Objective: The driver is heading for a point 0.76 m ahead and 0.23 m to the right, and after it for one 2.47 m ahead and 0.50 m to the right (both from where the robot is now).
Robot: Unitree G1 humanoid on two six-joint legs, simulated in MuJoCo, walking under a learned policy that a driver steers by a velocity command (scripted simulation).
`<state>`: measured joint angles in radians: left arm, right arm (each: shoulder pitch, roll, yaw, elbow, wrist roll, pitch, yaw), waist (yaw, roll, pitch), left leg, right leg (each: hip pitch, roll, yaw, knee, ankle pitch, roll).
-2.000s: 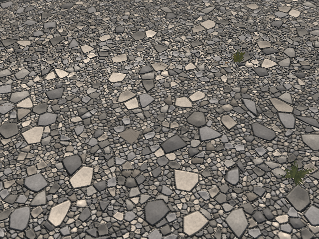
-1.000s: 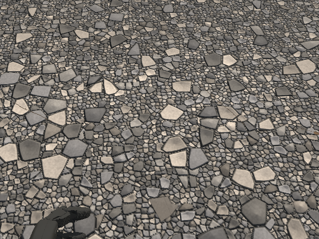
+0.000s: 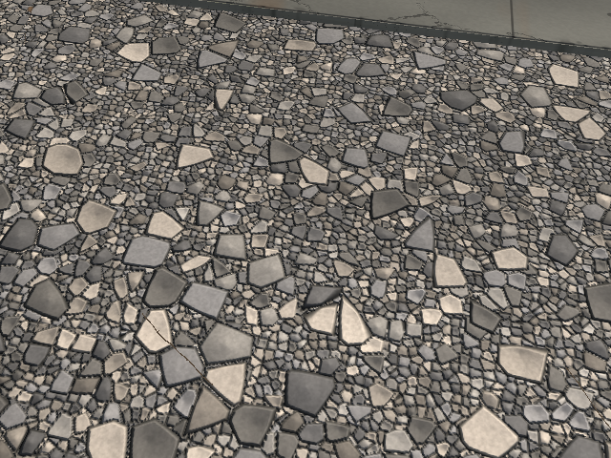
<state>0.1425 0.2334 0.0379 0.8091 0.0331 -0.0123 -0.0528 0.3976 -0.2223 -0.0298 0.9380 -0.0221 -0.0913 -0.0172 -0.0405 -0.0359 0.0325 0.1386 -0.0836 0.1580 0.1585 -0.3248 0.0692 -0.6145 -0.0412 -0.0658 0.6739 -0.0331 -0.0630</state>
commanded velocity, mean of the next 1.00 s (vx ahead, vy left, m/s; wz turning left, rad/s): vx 0.50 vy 0.00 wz -0.55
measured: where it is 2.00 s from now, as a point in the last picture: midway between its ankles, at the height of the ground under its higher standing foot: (410, 363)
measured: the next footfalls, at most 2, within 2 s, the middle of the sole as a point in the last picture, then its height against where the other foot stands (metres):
right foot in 0.08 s outside the picture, level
left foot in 0.60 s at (293, 427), level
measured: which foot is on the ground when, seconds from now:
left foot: down 0.00-0.10, up 0.12-0.58, down 0.60-1.00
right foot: up 0.00-0.06, down 0.08-0.60, up 0.62-1.00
